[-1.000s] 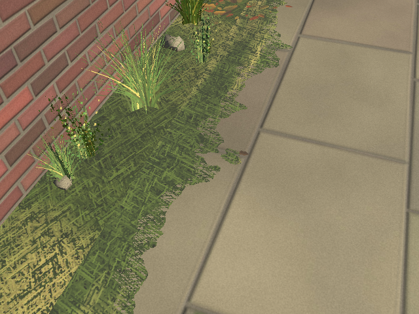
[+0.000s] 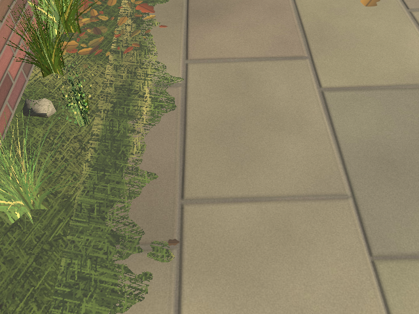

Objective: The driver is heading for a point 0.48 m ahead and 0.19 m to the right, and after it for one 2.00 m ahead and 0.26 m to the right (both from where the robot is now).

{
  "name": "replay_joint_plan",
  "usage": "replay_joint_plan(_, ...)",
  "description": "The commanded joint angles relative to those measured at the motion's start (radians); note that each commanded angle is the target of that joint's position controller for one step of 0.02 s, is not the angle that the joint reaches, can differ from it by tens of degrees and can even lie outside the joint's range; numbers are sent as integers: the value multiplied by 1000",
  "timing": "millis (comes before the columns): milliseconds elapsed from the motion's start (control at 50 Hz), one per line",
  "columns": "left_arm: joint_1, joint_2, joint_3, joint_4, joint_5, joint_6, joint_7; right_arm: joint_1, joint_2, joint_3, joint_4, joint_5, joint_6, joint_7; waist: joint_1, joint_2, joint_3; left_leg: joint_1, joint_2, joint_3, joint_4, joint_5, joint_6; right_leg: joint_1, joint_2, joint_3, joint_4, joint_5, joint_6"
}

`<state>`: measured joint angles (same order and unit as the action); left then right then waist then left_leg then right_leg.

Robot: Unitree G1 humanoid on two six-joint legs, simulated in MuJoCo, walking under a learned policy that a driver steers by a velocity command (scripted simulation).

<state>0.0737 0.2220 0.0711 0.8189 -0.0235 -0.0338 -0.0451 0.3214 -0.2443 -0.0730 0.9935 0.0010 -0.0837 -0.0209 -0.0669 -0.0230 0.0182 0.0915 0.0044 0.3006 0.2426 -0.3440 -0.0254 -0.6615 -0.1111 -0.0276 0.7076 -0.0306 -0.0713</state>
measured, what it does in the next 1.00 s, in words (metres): walks ahead, turning right: right foot, then left foot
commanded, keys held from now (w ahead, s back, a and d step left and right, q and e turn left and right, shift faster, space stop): w+e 0.50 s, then e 0.34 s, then q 0.16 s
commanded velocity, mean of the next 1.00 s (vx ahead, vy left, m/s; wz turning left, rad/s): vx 0.35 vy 0.00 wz -0.53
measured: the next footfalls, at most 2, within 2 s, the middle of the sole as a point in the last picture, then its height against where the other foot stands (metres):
right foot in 0.08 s outside the picture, level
left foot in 0.58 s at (218, 293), level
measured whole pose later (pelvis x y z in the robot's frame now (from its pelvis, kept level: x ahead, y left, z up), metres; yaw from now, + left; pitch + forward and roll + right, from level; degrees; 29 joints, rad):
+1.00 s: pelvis +0.45 -0.07 +0.01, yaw -32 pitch +2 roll +1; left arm 0.12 0.28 0.07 0.63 0.00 0.03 0.01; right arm 0.18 -0.29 -0.06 0.84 0.01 -0.03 0.01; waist -0.05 -0.01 0.05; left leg -0.23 0.04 0.15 0.40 -0.20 0.01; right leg -0.43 -0.05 0.03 0.61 -0.20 0.01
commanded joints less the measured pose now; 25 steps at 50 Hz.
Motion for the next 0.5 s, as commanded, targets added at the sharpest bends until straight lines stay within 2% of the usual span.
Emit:
replay_joint_plan(20,-90,76,15,-113,-3,-11,-18,-7,-206,-45,-52,15,11,-7,36,96,52,19,308,-60,63,812,145,23,63,-85,-41,-128,-41)
replay_joint_plan(40,-24,104,30,-107,-5,-9,-18,-21,-221,-49,-60,19,18,-9,80,119,3,20,305,-48,173,992,134,125,107,-115,-39,-177,-63)
replay_joint_plan(60,108,148,54,-80,-9,-9,-16,-45,-230,-50,-69,24,27,-9,159,121,-67,-14,282,-28,357,1086,114,301,158,-135,-89,-160,-96)
replay_joint_plan(80,283,223,95,-33,-9,-6,1,-51,-221,-44,-81,22,26,-10,242,82,-160,-178,242,-20,616,945,69,596,172,-76,-153,-104,-140)
replay_joint_plan(100,344,333,118,-13,-9,1,22,-22,-102,-12,-122,-17,11,-5,188,-152,-214,-556,127,-35,974,171,18,877,-70,341,-187,-131,-234)
replay_joint_plan(120,337,352,107,-54,8,-20,14,-1,-62,10,-172,5,-39,9,134,-202,-391,-809,-41,-293,1199,-267,0,1072,-246,895,-385,-294,-403)
replay_joint_plan(140,342,259,80,-46,17,-30,6,-143,-141,-10,-201,48,-71,21,188,-74,-316,-932,12,-388,1221,-186,28,1056,-221,796,-441,-254,-330)
replay_joint_plan(160,293,212,67,-46,11,-39,8,-169,-141,-8,-208,53,-85,24,161,-53,-200,-952,57,-377,1147,-90,55,928,-182,622,-428,-171,-284)
replay_joint_plan(180,204,179,56,-68,5,-43,8,-158,-137,-11,-185,30,-85,14,109,31,-142,-874,104,-380,1061,-17,56,765,-131,496,-425,-83,-243)
replay_joint_plan(200,145,137,42,-85,8,-44,10,-142,-147,-22,-175,11,-70,8,73,37,-101,-800,133,-379,986,32,52,646,-89,407,-444,-2,-214)
replay_joint_plan(220,129,139,39,-96,17,-46,16,-124,-150,-27,-181,8,-54,11,46,-3,-98,-735,144,-386,955,51,39,565,-83,391,-464,52,-225)
replay_joint_plan(260,146,157,42,-94,10,-52,27,-130,-132,-28,-194,-6,-31,11,35,8,-80,-709,139,-370,866,81,5,495,-57,336,-483,134,-230)
replay_joint_plan(320,207,193,50,-85,6,-52,49,-256,-106,-19,-240,-16,-23,5,69,0,-36,-752,104,-349,659,235,-28,461,-21,285,-496,152,-208)
replay_joint_plan(400,256,191,48,-76,3,-44,58,-388,-82,-4,-282,-2,-33,21,122,-64,-9,-676,36,-338,364,441,-19,435,20,266,-485,0,-153)
replay_joint_plan(460,296,192,49,-60,-3,-39,59,-442,-103,-5,-313,8,-44,35,142,-77,-1,-647,15,-355,281,450,-6,482,-11,327,-437,-41,-142)
replay_joint_plan(500,303,188,49,-59,-4,-31,66,-437,-128,-11,-322,9,-55,45,133,-84,-5,-631,9,-371,238,396,9,543,-36,384,-378,-45,-133)
Velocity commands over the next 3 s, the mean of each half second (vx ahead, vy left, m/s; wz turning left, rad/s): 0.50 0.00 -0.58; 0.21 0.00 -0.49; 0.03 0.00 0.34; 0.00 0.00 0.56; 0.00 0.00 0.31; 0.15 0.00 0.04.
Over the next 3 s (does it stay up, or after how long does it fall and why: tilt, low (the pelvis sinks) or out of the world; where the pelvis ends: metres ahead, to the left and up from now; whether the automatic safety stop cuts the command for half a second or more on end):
stays up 0.52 -0.06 -0.01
